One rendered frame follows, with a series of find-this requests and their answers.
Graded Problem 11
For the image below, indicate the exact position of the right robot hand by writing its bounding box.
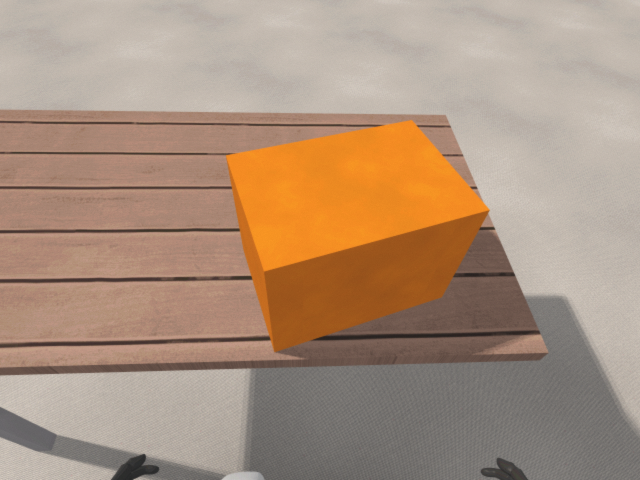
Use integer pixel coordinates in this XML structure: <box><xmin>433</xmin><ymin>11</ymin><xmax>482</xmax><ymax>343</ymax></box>
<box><xmin>481</xmin><ymin>458</ymin><xmax>528</xmax><ymax>480</ymax></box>

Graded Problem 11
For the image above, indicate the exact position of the left robot hand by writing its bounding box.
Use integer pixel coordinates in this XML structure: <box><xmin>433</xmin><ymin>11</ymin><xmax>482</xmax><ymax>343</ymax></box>
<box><xmin>111</xmin><ymin>454</ymin><xmax>159</xmax><ymax>480</ymax></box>

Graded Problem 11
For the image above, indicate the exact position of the carton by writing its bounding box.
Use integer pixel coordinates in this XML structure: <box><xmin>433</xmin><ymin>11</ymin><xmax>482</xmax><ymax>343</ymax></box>
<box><xmin>226</xmin><ymin>120</ymin><xmax>490</xmax><ymax>352</ymax></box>

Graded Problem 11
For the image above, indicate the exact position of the table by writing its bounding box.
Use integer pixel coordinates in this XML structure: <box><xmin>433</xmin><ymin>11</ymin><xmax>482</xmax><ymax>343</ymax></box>
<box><xmin>0</xmin><ymin>110</ymin><xmax>549</xmax><ymax>451</ymax></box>

